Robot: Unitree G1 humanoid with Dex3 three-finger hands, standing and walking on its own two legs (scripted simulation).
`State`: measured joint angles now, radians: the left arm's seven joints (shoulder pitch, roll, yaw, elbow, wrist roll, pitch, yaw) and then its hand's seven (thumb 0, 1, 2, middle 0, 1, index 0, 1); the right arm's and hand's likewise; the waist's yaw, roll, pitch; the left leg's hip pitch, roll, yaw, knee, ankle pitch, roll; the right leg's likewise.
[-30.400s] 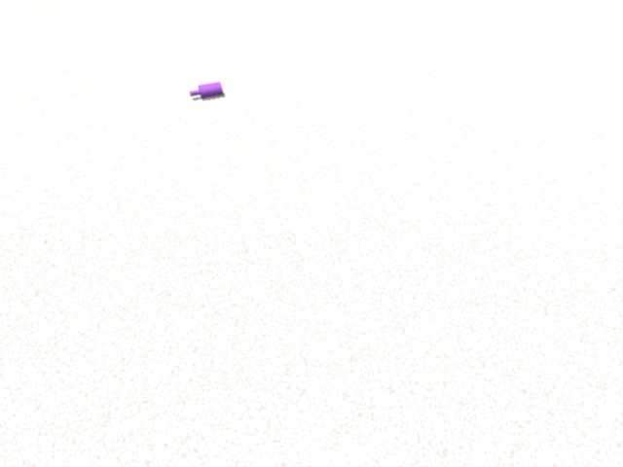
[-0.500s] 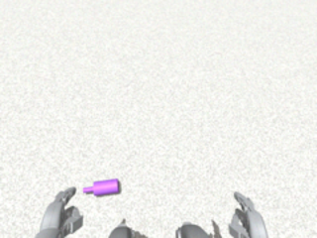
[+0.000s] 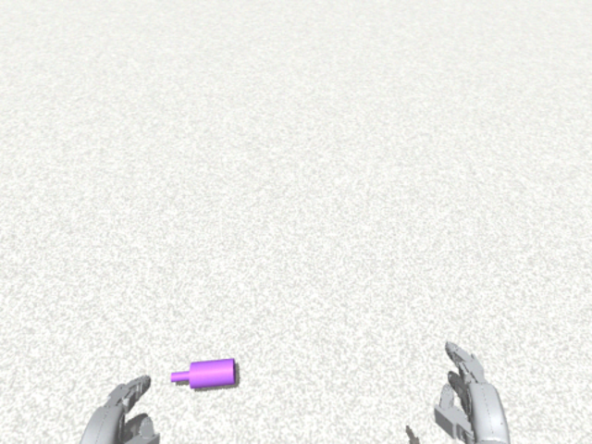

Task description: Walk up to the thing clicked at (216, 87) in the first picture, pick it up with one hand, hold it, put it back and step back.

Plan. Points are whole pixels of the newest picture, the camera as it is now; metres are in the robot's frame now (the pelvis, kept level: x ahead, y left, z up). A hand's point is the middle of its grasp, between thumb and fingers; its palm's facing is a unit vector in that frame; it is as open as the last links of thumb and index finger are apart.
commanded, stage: home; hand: left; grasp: from above
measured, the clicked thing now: (203, 374) +0.45 +0.26 -0.68
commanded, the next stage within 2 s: stand in 1.66 s
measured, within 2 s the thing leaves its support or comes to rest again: neither
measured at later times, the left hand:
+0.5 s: hand (160, 441) +0.16 +0.17 -0.05, palm faces +0.03 -0.98 -0.20, open 7.4 cm
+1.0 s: hand (160, 443) +0.16 +0.17 -0.05, palm faces +0.03 -0.98 -0.20, open 7.4 cm
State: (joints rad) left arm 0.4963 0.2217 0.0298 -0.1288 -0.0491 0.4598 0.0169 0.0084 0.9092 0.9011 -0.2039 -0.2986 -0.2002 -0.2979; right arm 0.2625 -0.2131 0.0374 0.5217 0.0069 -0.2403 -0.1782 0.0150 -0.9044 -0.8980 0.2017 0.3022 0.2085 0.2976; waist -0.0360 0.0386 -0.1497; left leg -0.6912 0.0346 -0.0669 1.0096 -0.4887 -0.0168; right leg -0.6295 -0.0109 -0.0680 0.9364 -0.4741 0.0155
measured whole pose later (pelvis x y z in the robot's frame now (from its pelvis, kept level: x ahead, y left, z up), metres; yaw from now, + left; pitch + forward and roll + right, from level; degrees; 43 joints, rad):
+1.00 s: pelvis +0.00 +0.00 +0.00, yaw +0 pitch +10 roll -3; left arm 0.49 0.23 0.03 -0.13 -0.05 0.46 0.01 0.01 0.91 0.90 -0.20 -0.30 -0.20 -0.30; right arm 0.28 -0.21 0.03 0.54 0.01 -0.25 -0.18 0.02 -0.90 -0.90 0.20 0.30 0.21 0.30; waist -0.04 0.04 -0.15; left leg -0.69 0.04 -0.06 1.01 -0.49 -0.02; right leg -0.64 -0.01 -0.06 0.95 -0.48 0.01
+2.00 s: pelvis +0.00 +0.00 +0.03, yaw -1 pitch +1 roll +0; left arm 0.21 0.29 0.04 0.64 0.04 0.08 0.03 0.01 0.91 0.90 -0.21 -0.30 -0.20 -0.30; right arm 0.17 -0.28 -0.04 0.84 -0.06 -0.05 -0.01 0.01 -0.90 -0.90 0.20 0.30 0.21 0.30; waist 0.02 -0.02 0.03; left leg -0.42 0.00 -0.01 0.80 -0.40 0.00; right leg -0.41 -0.04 -0.01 0.80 -0.42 0.02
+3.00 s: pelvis +0.00 +0.00 +0.07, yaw -1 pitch -3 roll +0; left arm 0.13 0.30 0.03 1.16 0.02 0.00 0.01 0.00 0.91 0.90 -0.21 -0.30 -0.20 -0.30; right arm 0.14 -0.31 -0.02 1.14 -0.02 -0.01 -0.01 0.01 -0.91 -0.90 0.20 0.30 0.21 0.30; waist 0.00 0.01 0.07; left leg -0.12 0.02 -0.01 0.36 -0.19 -0.02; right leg -0.09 -0.03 -0.03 0.34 -0.19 0.02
